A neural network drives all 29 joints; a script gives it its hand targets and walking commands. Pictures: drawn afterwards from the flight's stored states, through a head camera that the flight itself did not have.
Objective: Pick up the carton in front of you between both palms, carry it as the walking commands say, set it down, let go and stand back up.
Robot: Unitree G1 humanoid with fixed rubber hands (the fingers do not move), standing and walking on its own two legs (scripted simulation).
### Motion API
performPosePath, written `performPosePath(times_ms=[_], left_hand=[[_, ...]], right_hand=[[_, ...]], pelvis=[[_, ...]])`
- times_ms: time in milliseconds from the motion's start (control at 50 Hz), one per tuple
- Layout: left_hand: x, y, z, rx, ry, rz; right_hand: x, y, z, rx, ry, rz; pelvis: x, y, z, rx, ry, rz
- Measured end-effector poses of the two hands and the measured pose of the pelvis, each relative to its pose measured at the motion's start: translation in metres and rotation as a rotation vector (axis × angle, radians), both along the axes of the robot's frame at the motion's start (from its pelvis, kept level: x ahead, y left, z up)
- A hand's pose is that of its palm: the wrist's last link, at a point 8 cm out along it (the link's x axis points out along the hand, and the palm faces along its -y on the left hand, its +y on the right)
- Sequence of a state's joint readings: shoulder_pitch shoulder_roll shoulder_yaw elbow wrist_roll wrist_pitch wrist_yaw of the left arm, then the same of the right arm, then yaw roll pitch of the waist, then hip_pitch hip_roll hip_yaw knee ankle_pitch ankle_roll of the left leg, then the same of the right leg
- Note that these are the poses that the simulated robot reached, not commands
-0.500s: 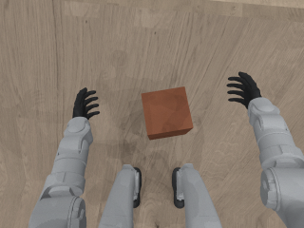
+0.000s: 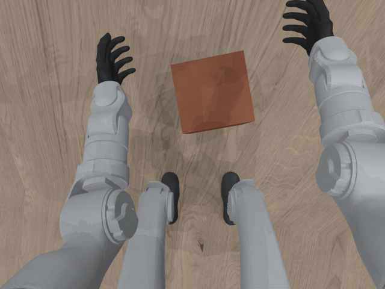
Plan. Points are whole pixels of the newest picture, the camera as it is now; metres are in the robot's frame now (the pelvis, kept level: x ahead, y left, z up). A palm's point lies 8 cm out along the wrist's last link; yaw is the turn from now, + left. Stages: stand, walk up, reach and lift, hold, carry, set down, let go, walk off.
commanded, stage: reach and lift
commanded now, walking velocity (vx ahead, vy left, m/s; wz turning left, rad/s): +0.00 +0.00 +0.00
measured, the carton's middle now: (211, 99) +0.48 -0.04 -0.49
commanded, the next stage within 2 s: none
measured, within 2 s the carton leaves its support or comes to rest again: leaves its support in 1.48 s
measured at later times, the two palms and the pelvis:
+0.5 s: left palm (143, 102) +0.47 +0.16 -0.36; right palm (276, 82) +0.50 -0.22 -0.36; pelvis -0.05 +0.03 -0.20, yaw +1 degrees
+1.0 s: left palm (148, 101) +0.48 +0.16 -0.41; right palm (263, 86) +0.50 -0.19 -0.42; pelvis -0.04 +0.02 -0.24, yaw +2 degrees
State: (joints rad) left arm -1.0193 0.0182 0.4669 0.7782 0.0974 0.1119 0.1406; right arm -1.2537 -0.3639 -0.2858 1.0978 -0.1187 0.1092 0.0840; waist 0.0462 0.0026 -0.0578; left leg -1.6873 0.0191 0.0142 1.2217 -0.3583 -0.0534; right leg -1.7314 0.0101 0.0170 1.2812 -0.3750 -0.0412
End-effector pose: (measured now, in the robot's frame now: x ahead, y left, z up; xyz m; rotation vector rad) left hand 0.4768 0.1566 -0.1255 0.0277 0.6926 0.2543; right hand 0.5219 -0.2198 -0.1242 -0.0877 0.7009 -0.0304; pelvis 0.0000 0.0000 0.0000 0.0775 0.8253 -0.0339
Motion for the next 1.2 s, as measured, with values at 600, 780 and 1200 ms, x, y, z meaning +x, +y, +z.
performPosePath(times_ms=[600,780,1200], left_hand=[[-0.009,0.003,-0.265,-0.022,0.08,-0.061],[0.007,0.01,-0.291,-0.015,0.079,-0.045],[0.002,-0.017,-0.279,-0.059,0.061,-0.09]], right_hand=[[-0.022,0.011,-0.268,-0.004,0.052,-0.049],[-0.019,0.02,-0.311,-0.008,0.034,-0.02],[-0.02,0.036,-0.289,0.0,0.039,0.015]], pelvis=[[-0.051,0.025,-0.218,-0.002,-0.146,0.026],[-0.047,0.021,-0.243,0.003,-0.194,0.039],[-0.047,0.023,-0.237,0.0,-0.173,0.035]])
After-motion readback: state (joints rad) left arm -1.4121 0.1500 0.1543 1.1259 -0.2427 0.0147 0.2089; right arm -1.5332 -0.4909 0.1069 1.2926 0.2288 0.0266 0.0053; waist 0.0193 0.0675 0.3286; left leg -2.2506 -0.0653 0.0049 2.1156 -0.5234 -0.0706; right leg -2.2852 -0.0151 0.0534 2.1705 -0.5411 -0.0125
